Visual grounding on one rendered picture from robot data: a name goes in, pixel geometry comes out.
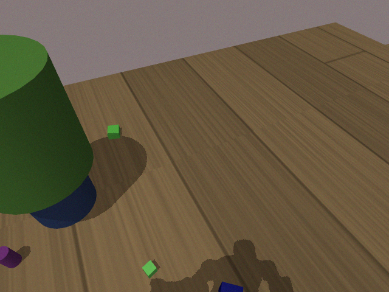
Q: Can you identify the potted plant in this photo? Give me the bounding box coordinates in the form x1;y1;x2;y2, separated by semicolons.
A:
0;35;97;229

